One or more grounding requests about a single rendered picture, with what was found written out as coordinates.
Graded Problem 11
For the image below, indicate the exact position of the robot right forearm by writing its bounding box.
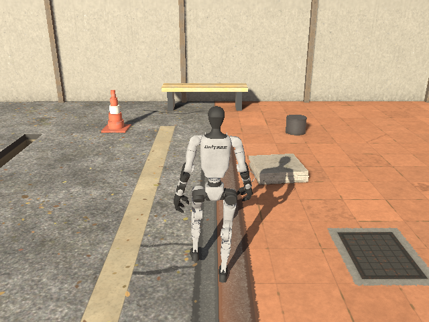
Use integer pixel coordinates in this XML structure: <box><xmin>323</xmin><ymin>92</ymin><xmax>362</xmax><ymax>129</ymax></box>
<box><xmin>240</xmin><ymin>163</ymin><xmax>252</xmax><ymax>189</ymax></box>

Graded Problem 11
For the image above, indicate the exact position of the robot left upper arm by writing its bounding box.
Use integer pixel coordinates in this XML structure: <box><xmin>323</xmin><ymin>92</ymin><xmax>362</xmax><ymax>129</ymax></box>
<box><xmin>184</xmin><ymin>135</ymin><xmax>202</xmax><ymax>173</ymax></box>

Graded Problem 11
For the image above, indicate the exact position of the right robot hand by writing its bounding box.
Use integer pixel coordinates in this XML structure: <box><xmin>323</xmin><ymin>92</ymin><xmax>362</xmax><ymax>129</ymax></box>
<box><xmin>237</xmin><ymin>187</ymin><xmax>253</xmax><ymax>201</ymax></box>

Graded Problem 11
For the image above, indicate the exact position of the robot right upper arm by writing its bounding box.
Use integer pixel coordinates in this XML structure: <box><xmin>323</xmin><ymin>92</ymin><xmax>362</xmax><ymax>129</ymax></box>
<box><xmin>230</xmin><ymin>136</ymin><xmax>247</xmax><ymax>173</ymax></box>

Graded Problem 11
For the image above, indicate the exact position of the robot left forearm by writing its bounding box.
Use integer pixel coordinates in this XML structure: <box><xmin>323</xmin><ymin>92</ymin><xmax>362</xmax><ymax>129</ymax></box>
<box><xmin>176</xmin><ymin>163</ymin><xmax>190</xmax><ymax>196</ymax></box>

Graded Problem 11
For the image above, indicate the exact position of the left robot hand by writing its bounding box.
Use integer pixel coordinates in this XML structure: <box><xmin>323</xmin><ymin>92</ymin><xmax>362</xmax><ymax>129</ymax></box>
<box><xmin>174</xmin><ymin>194</ymin><xmax>189</xmax><ymax>213</ymax></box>

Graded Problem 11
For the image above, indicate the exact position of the robot left shin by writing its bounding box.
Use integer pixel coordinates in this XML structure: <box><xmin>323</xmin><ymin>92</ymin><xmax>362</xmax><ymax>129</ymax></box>
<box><xmin>191</xmin><ymin>209</ymin><xmax>200</xmax><ymax>253</ymax></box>

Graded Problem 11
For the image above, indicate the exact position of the robot torso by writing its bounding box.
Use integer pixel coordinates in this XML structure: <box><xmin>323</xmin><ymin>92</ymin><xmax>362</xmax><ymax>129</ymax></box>
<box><xmin>200</xmin><ymin>132</ymin><xmax>231</xmax><ymax>201</ymax></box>

